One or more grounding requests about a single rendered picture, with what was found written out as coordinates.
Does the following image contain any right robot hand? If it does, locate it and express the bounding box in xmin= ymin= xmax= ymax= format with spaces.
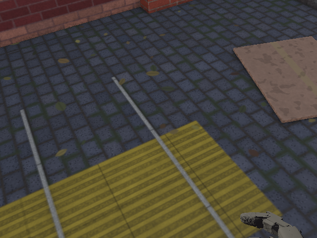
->
xmin=240 ymin=211 xmax=304 ymax=238

